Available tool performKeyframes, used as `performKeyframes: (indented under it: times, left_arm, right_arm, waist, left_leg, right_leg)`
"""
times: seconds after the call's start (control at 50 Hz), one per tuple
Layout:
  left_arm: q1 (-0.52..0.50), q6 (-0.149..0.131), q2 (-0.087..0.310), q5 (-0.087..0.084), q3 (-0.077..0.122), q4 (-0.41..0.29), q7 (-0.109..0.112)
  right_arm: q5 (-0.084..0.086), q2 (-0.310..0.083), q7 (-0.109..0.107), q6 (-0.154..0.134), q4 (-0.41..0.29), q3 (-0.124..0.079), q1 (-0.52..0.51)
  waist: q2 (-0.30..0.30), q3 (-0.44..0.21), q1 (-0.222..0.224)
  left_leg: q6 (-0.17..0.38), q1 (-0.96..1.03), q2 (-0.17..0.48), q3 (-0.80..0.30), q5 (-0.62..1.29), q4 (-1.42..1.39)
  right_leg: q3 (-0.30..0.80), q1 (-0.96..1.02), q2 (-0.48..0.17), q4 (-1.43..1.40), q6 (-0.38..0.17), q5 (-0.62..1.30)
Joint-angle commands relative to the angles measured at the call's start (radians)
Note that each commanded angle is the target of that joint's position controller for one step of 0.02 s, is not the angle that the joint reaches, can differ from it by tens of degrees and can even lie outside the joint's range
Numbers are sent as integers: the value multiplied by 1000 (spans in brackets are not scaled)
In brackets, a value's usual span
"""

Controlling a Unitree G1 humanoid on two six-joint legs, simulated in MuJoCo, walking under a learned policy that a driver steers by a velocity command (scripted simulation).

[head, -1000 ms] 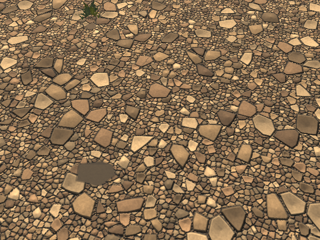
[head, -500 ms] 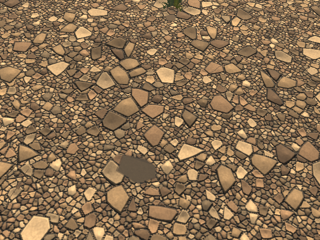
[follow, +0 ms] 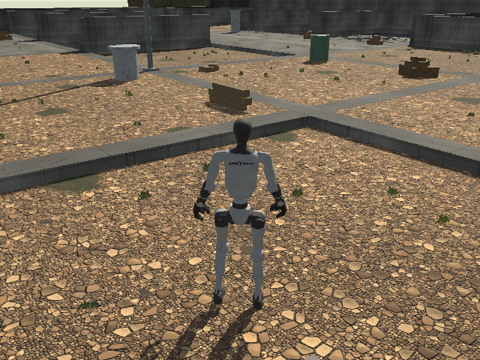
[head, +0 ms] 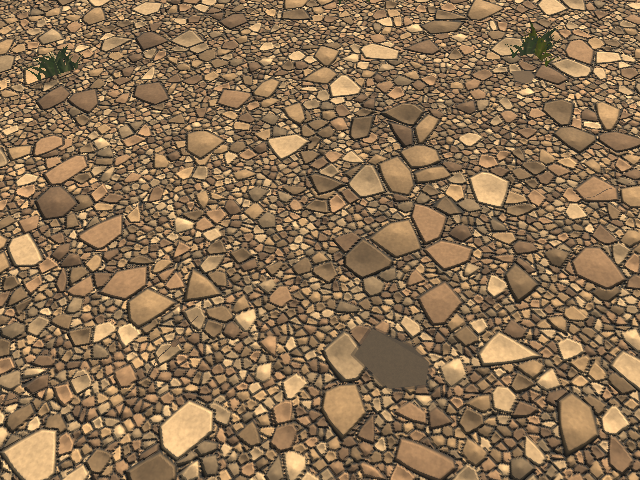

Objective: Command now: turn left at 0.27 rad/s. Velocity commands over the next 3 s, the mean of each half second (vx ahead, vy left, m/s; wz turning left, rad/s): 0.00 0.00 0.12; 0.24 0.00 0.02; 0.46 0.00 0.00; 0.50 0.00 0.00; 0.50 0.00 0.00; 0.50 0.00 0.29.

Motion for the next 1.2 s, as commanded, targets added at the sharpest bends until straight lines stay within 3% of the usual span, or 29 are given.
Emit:
performKeyframes:
  times: [0.02, 0.06, 0.08, 0.1, 0.12, 0.14, 0.16, 0.18, 0.22, 0.24, 0.3, 0.56, 0.6, 0.64, 0.66, 0.72, 0.76, 0.78, 0.8, 0.82, 0.84, 0.86, 0.88, 0.9, 0.94, 1.0, 1.06, 1.14, 1.2]
  left_arm:
    - [-17, -5, 196, -16, 49, -50, -5]
    - [-27, -4, 184, -33, 40, -40, -8]
    - [19, -10, 160, -37, 31, -18, -11]
    - [52, -23, 118, -8, 14, -16, -20]
    - [79, -40, 60, 30, -7, -32, -33]
    - [0, -38, 92, 24, -4, -41, -23]
    - [-24, -35, 116, 13, 2, -40, -20]
    - [-34, -32, 106, 15, -1, -32, -18]
    - [-12, -23, 130, 19, 0, -22, -14]
    - [1, -24, 142, 15, 2, -11, -16]
    - [8, -29, 124, 13, -2, 15, -19]
    - [49, -36, 122, 6, -4, 99, 6]
    - [65, -33, 113, -1, -5, 117, 10]
    - [33, -40, 103, -12, -5, 102, 12]
    - [4, -51, 97, -18, -6, 84, 11]
    - [0, -94, 98, -39, -2, 66, -12]
    - [93, -117, 90, -43, -1, 108, -33]
    - [192, -121, 92, -33, 6, 162, -38]
    - [291, -120, 123, -19, 18, 200, -37]
    - [386, -124, 244, -16, 46, 208, -38]
    - [374, -129, 232, -6, 37, 192, -45]
    - [298, -133, 177, -9, 20, 167, -40]
    - [254, -133, 143, -10, 12, 151, -37]
    - [230, -130, 143, -10, 9, 144, -38]
    - [242, -120, 93, -3, -10, 148, -40]
    - [288, -107, 103, -7, -11, 163, -30]
    - [291, -96, 125, -6, -9, 162, -14]
    - [338, -94, 141, -17, -4, 183, -7]
    - [326, -87, 156, -25, 7, 191, -6]
  right_arm:
    - [1, -49, 7, -20, -86, -1, -45]
    - [-1, -45, 13, -22, -47, -3, 24]
    - [-5, -60, 12, -22, -41, -4, 33]
    - [-10, -108, 4, -21, -50, -10, 44]
    - [-27, -163, -4, -17, -67, -14, -19]
    - [-40, -86, 6, -27, -65, 4, -41]
    - [-44, -52, 13, -39, -61, 17, -72]
    - [-44, -45, 15, -48, -50, 19, -82]
    - [-36, -52, 16, -60, -36, 22, -81]
    - [-37, -42, 17, -59, -31, 27, -61]
    - [-35, -39, 17, -60, -13, 32, -46]
    - [-26, -20, 9, -59, 68, 31, -36]
    - [-19, -39, 3, -53, 92, 23, -7]
    - [-10, -92, 1, -49, 107, 6, 43]
    - [-5, -114, 1, -54, 116, -1, 67]
    - [7, -102, -1, -88, 133, 0, 79]
    - [22, -88, 2, -91, 116, 5, -10]
    - [20, -76, 3, -88, 107, 8, -50]
    - [6, -27, 4, -92, 97, 21, -71]
    - [-2, 29, 3, -107, 54, 36, -88]
    - [15, -40, -2, -125, 42, 18, -88]
    - [33, -61, 5, -140, 59, 10, -48]
    - [32, -57, 13, -148, 82, 12, -25]
    - [22, -54, 16, -155, 89, 9, -31]
    - [8, -45, 30, -155, 92, 5, -55]
    - [3, 6, 43, -146, 79, 19, -96]
    - [8, 39, 51, -150, 40, 37, -210]
    - [17, 27, 69, -159, 6, 42, -315]
    - [17, -6, 81, -168, -5, 35, -324]
  waist:
    - [-239, -130, 17]
    - [-216, -123, -24]
    - [-184, -120, -25]
    - [-60, -168, -4]
    - [179, -169, 58]
    - [176, -168, -2]
    - [145, -134, 6]
    - [143, -125, 5]
    - [151, -88, 6]
    - [112, -70, -2]
    - [49, -45, -6]
    - [-6, -65, -1]
    - [22, -74, -12]
    - [101, 4, -48]
    - [139, 51, -63]
    - [182, 79, -51]
    - [131, 44, 17]
    - [94, 6, 64]
    - [8, -27, 93]
    - [-280, -51, 105]
    - [-278, -22, 99]
    - [-179, 42, 54]
    - [-139, 57, 36]
    - [-113, 61, 27]
    - [-122, 41, 25]
    - [-112, 19, 32]
    - [-106, 49, 53]
    - [-114, 95, 69]
    - [-121, 80, 30]
  left_leg:
    - [10, 71, -4, 69, 19, -223]
    - [50, 215, -20, 101, 223, -492]
    - [80, 316, -9, 72, 327, -602]
    - [115, 453, 111, -78, 532, -583]
    - [221, 449, 265, -225, 705, -524]
    - [295, 325, 276, -234, 550, -548]
    - [269, 294, 220, -196, 429, -559]
    - [225, 282, 171, -158, 346, -554]
    - [183, 239, 138, -136, 300, -557]
    - [168, 212, 121, -127, 269, -564]
    - [157, 216, 101, -113, 262, -547]
    - [151, 244, 61, -67, 372, -517]
    - [170, 244, 51, -74, 96, -546]
    - [238, 210, 129, -212, -289, -648]
    - [280, 201, 191, -309, -370, -698]
    - [331, 235, 285, -420, -280, -721]
    - [284, 169, 230, -297, -150, -673]
    - [246, 79, 166, -205, -75, -602]
    - [194, -26, 88, -96, 11, -422]
    - [105, -210, -49, 73, -12, -75]
    - [101, -339, -45, -2, -150, 126]
    - [119, -409, 20, -47, -70, 223]
    - [136, -428, 53, -32, 34, 237]
    - [144, -440, 79, -18, 117, 213]
    - [138, -382, 106, 12, 225, 150]
    - [101, -358, 95, 68, 308, 51]
    - [80, -273, 71, 100, 436, -168]
    - [95, -201, 43, 110, 516, -340]
    - [143, -167, 29, 98, 459, -400]
  right_leg:
    - [171, 147, -210, -88, -218, 394]
    - [154, 100, -192, -42, -184, 370]
    - [141, 48, -172, -24, -130, 309]
    - [89, -40, -118, 62, -45, 151]
    - [-6, -143, -26, 121, 40, -126]
    - [28, -84, -22, 121, 65, -199]
    - [30, -53, -20, 95, 66, -127]
    - [28, -26, -16, 55, 66, -30]
    - [47, 18, -28, 9, 66, 87]
    - [41, 34, -27, 11, 61, 80]
    - [40, 35, -23, -10, 60, 82]
    - [32, 73, -31, -27, 71, 116]
    - [-21, 48, 12, 26, 64, -57]
    - [-56, -93, 53, 158, 42, -201]
    - [-41, -165, 53, 217, 22, -221]
    - [53, -257, -7, 299, -58, -293]
    - [22, -62, 8, 95, -97, -175]
    - [-10, 133, 46, 15, -88, -26]
    - [91, 284, -10, -21, -90, -29]
    - [487, 393, -239, -202, -190, -208]
    - [747, 379, -357, -296, -290, -302]
    - [680, 363, -345, -289, -281, -326]
    - [570, 359, -291, -288, -244, -300]
    - [488, 359, -258, -296, -213, -213]
    - [332, 341, -195, -302, -169, 52]
    - [202, 329, -156, -301, -171, 336]
    - [125, 246, -121, -338, -159, 343]
    - [111, 250, -156, -362, -170, 307]
    - [102, 349, -199, -291, -154, 489]
Next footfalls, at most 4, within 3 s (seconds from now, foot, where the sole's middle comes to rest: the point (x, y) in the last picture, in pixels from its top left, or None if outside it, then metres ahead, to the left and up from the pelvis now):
0.10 left None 0.03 0.14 -0.78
1.28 left None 0.44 0.13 -0.78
1.80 right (401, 353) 0.74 -0.10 -0.78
2.34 left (300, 250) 1.04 0.14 -0.78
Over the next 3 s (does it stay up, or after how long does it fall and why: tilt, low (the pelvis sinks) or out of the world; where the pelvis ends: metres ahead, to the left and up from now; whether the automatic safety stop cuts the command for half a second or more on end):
stays up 1.23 0.01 0.00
